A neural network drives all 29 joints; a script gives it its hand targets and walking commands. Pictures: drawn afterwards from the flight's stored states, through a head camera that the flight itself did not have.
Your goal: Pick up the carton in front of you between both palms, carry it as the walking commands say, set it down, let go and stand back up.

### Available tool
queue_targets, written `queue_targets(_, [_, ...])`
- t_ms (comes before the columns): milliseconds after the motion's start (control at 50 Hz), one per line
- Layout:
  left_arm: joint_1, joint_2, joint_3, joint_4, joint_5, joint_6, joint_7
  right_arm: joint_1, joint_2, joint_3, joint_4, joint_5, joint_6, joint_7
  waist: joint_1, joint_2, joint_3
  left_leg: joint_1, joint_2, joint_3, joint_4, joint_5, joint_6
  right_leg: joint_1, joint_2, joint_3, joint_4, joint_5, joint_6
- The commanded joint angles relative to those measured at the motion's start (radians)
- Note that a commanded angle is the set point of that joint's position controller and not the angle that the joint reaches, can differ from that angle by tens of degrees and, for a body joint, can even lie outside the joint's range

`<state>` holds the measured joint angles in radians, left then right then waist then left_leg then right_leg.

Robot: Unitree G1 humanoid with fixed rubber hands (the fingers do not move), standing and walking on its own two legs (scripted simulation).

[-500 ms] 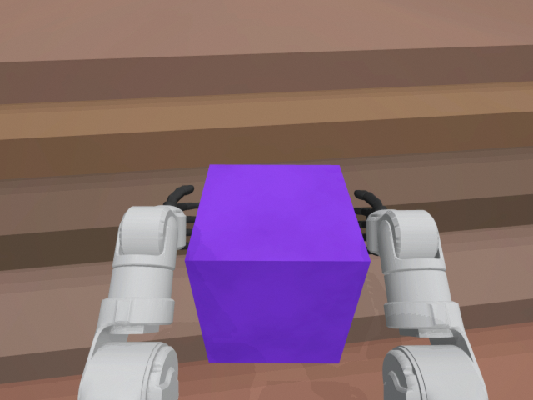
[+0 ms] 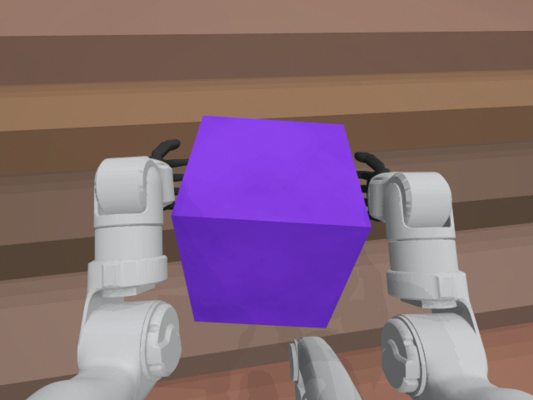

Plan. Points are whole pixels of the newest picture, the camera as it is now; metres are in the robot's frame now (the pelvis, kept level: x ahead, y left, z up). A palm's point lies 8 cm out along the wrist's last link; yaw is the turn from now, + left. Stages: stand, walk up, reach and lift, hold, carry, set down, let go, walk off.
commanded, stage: carry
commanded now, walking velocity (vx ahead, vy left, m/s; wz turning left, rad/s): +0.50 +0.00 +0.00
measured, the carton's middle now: (266, 225) +0.37 -0.02 +0.09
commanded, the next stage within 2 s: none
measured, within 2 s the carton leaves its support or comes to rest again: neither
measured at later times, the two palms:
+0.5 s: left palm out of the picture +0.61 +0.14 +0.39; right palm out of the picture +0.64 -0.16 +0.37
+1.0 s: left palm out of the picture +0.94 +0.11 +0.49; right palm out of the picture +0.90 -0.18 +0.50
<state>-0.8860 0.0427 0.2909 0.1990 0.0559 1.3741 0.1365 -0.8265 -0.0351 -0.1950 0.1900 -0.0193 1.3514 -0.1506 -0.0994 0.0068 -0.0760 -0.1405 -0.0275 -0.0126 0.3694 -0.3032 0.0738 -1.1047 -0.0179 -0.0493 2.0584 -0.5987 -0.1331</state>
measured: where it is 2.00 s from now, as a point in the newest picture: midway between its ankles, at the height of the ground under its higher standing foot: (236, 95)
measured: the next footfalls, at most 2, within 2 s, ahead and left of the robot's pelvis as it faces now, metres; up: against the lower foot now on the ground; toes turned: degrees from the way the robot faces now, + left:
right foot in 0.14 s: +0.25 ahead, -0.13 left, +0.17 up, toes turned -6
left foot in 0.70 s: +0.57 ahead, +0.09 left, +0.34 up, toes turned +6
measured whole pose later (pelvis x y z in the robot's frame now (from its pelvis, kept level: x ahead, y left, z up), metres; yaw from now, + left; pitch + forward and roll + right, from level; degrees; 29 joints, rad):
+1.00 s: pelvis +0.54 +0.00 +0.32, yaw -2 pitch +2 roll +0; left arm -0.91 0.04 0.36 0.09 0.12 1.38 0.08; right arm -0.93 0.00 -0.23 0.19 -0.03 1.33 -0.19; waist -0.12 -0.04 0.03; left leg -0.29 0.01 0.16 0.56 -0.32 0.07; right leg -1.09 -0.05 -0.03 1.93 -0.37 -0.14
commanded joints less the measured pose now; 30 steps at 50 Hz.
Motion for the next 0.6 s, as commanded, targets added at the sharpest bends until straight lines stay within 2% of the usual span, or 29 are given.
queue_targets(0, [-0.663,-1.03,-0.5,-0.057,-0.323,-0.037,-0.17,-0.952,1.117,0.494,-0.234,0.502,-0.043,0.265,0.058,0.077,-0.192,0.136,0.2,-0.178,-0.242,0.176,0.13,-0.105,-0.052,-0.087,-0.28,0.044,0.016])
queue_targets(20, [-0.672,-1.044,-0.514,-0.068,-0.326,-0.035,-0.162,-0.928,1.123,0.485,-0.234,0.505,-0.04,0.267,0.06,0.106,-0.187,-0.014,0.208,-0.109,-0.352,0.347,0.154,0.095,-0.052,-0.142,-0.503,0.013,0.017])
queue_targets(40, [-0.687,-1.061,-0.531,-0.087,-0.33,-0.037,-0.153,-0.943,1.123,0.477,-0.244,0.495,-0.034,0.268,0.067,0.107,-0.212,-0.178,0.154,0.007,-0.354,0.626,0.151,0.393,-0.003,-0.222,-0.717,0.075,0.004])
queue_targets(60, [-0.689,-1.075,-0.55,-0.09,-0.343,-0.037,-0.145,-0.896,1.112,0.465,-0.231,0.486,-0.025,0.269,0.114,0.253,-0.353,-0.141,0.18,0.07,-0.202,1.294,0.153,0.607,0.072,-0.244,-0.728,0.227,-0.035])
queue_targets(80, [-0.689,-1.088,-0.578,-0.112,-0.362,-0.041,-0.141,-0.869,1.094,0.463,-0.246,0.473,-0.02,0.269,0.186,0.331,-0.482,-0.022,0.212,0.104,-0.005,1.695,0.131,0.703,0.123,-0.271,-0.791,0.198,-0.044])
queue_targets(100, [-0.715,-1.113,-0.609,-0.158,-0.379,-0.048,-0.14,-0.883,1.094,0.47,-0.256,0.466,-0.019,0.268,0.271,0.326,-0.621,0.054,0.234,0.107,0.24,1.842,0.111,0.847,0.133,-0.23,-0.938,0.218,-0.055])
queue_targets(120, [-0.727,-1.135,-0.633,-0.203,-0.408,-0.058,-0.143,-0.879,1.085,0.477,-0.271,0.449,-0.016,0.265,0.323,0.176,-0.74,0.041,0.201,0.079,0.515,1.579,0.079,1.031,0.146,-0.095,-1.168,0.223,-0.052])
queue_targets(140, [-0.699,-1.154,-0.665,-0.246,-0.423,-0.072,-0.152,-0.847,1.078,0.478,-0.282,0.424,-0.022,0.264,0.287,-0.131,-0.763,-0.289,0.037,-0.031,0.85,0.779,-0.006,1.241,-0.106,0.554,-1.521,0.191,-0.189])
queue_targets(160, [-0.694,-1.187,-0.687,-0.265,-0.448,-0.086,-0.165,-0.816,1.038,0.481,-0.297,0.386,-0.022,0.257,0.255,-0.341,-0.836,-0.429,-0.126,-0.132,1.294,0.179,-0.033,1.281,-0.267,1.005,-1.678,0.5,-0.313])
queue_targets(180, [-0.73,-1.195,-0.713,-0.317,-0.488,-0.086,-0.181,-0.804,1.017,0.473,-0.285,0.351,-0.032,0.243,0.234,-0.203,-0.823,-0.528,-0.105,-0.204,1.569,0.153,0.002,1.294,-0.259,0.894,-1.578,0.505,-0.323])
queue_targets(200, [-0.803,-1.208,-0.742,-0.373,-0.538,-0.089,-0.198,-0.759,0.992,0.447,-0.284,0.315,-0.039,0.234,0.219,-0.062,-0.736,-0.603,-0.068,-0.197,1.615,0.14,0.02,1.24,-0.237,0.782,-1.529,0.444,-0.272])
queue_targets(220, [-0.865,-1.227,-0.774,-0.411,-0.569,-0.095,-0.212,-0.743,0.969,0.432,-0.292,0.282,-0.045,0.225,0.205,0.007,-0.635,-0.69,-0.033,-0.165,1.614,0.121,0.032,1.204,-0.222,0.705,-1.535,0.39,-0.218])
queue_targets(240, [-0.898,-1.236,-0.794,-0.428,-0.592,-0.1,-0.223,-0.735,0.95,0.424,-0.293,0.255,-0.05,0.217,0.182,0.015,-0.576,-0.714,-0.004,-0.168,1.596,0.132,0.043,1.158,-0.221,0.645,-1.556,0.384,-0.181])
queue_targets(280, [-0.902,-1.221,-0.808,-0.431,-0.612,-0.099,-0.24,-0.736,0.907,0.432,-0.295,0.224,-0.056,0.203,0.174,0.033,-0.464,-0.797,0.033,-0.1,1.513,0.079,0.046,1.144,-0.198,0.5,-1.581,0.287,-0.127])
queue_targets(320, [-0.886,-1.169,-0.775,-0.392,-0.607,-0.083,-0.252,-0.719,0.867,0.445,-0.278,0.214,-0.051,0.197,0.181,0.049,-0.418,-0.839,0.057,-0.018,1.361,0.001,0.04,1.157,-0.208,0.414,-1.621,0.424,-0.136])
queue_targets(340, [-0.856,-1.145,-0.754,-0.349,-0.588,-0.072,-0.255,-0.703,0.857,0.444,-0.246,0.206,-0.043,0.194,0.188,0.047,-0.389,-0.868,0.067,0.003,1.305,-0.003,0.034,1.163,-0.205,0.377,-1.625,0.475,-0.144])
queue_targets(360, [-0.82,-1.125,-0.736,-0.297,-0.566,-0.06,-0.258,-0.679,0.85,0.446,-0.202,0.205,-0.034,0.193,0.19,0.011,-0.407,-0.872,0.069,0.039,1.309,0.054,0.036,1.188,-0.208,0.332,-1.619,0.598,-0.146])
queue_targets(380, [-0.778,-1.106,-0.703,-0.244,-0.544,-0.047,-0.261,-0.669,0.847,0.453,-0.169,0.207,-0.022,0.193,0.204,-0.07,-0.416,-0.953,0.066,0.065,1.417,0.019,0.036,1.241,-0.225,0.341,-1.642,0.649,-0.174])
queue_targets(400, [-0.723,-1.081,-0.668,-0.187,-0.52,-0.029,-0.264,-0.656,0.847,0.46,-0.15,0.208,-0.01,0.188,0.227,-0.106,-0.406,-1.08,0.061,0.076,1.524,-0.049,0.042,1.336,-0.256,0.366,-1.67,0.643,-0.195])
queue_targets(420, [-0.735,-1.063,-0.636,-0.148,-0.506,-0.021,-0.269,-0.686,0.848,0.454,-0.112,0.21,0.002,0.187,0.261,-0.128,-0.371,-1.274,0.068,0.081,1.725,-0.163,0.054,1.444,-0.308,0.43,-1.69,0.642,-0.226])
queue_targets(440, [-0.735,-1.043,-0.608,-0.111,-0.491,-0.012,-0.274,-0.704,0.856,0.448,-0.082,0.215,0.013,0.186,0.274,-0.094,-0.317,-1.432,0.088,0.034,1.844,-0.25,0.062,1.504,-0.331,0.457,-1.698,0.588,-0.22])
queue_targets(460, [-0.747,-1.035,-0.58,-0.078,-0.483,-0.005,-0.279,-0.723,0.861,0.435,-0.053,0.22,0.021,0.185,0.267,-0.065,-0.265,-1.543,0.102,0.012,1.912,-0.296,0.065,1.529,-0.339,0.448,-1.708,0.505,-0.197])
queue_targets(480, [-0.766,-1.027,-0.549,-0.055,-0.485,-0.002,-0.287,-0.739,0.862,0.424,-0.031,0.224,0.028,0.181,0.22,-0.029,-0.222,-1.508,0.124,0.039,1.807,-0.276,0.068,1.44,-0.287,0.363,-1.741,0.389,-0.136])
queue_targets(500, [-0.802,-1.019,-0.529,-0.037,-0.485,0.002,-0.293,-0.77,0.866,0.41,-0.014,0.232,0.033,0.176,0.202,-0.038,-0.168,-1.442,0.138,0.077,1.699,-0.219,0.053,1.323,-0.249,0.306,-1.794,0.268,-0.1])
queue_targets(520, [-0.83,-1.009,-0.509,-0.019,-0.482,0.008,-0.297,-0.808,0.873,0.402,0.0,0.246,0.039,0.17,0.182,-0.067,-0.126,-1.372,0.139,0.117,1.635,-0.164,0.036,1.205,-0.218,0.256,-1.843,0.198,-0.079])
queue_targets(540, [-0.829,-0.99,-0.466,-0.01,-0.484,0.015,-0.298,-0.845,0.881,0.384,0.01,0.255,0.045,0.163,0.15,-0.118,-0.134,-1.192,0.142,0.166,1.527,-0.143,0.033,1.065,-0.207,0.199,-1.972,0.277,-0.103])
queue_targets(560, [-0.849,-0.986,-0.453,-0.003,-0.471,0.022,-0.295,-0.889,0.911,0.387,0.017,0.275,0.052,0.159,0.145,-0.159,-0.099,-1.043,0.139,0.186,1.346,-0.151,0.025,0.966,-0.184,0.135,-2.064,0.314,-0.107])
queue_targets(580, [-0.854,-0.992,-0.428,0.013,-0.46,0.032,-0.29,-0.919,0.933,0.399,0.021,0.306,0.058,0.156,0.126,-0.223,-0.115,-0.805,0.122,0.236,1.176,-0.106,0.043,0.85,-0.134,-0.044,-2.076,0.646,-0.088])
